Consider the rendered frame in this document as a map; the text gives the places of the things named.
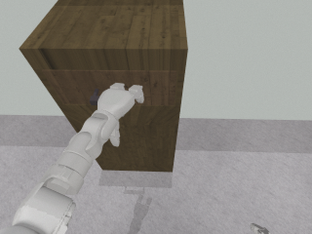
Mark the right robot hand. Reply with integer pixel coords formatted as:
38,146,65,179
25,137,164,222
251,223,270,234

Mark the left robot hand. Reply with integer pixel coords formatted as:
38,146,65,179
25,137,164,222
97,83,144,147

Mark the drawer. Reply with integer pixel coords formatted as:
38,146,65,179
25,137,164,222
42,69,177,106

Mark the handle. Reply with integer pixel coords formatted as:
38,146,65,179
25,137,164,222
89,88,99,105

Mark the cabinet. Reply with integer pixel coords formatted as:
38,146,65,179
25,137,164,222
19,0,188,173

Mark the left robot upper arm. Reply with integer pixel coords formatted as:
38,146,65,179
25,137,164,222
0,186,76,234

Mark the robot left forearm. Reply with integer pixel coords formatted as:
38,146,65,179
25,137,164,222
12,109,117,225

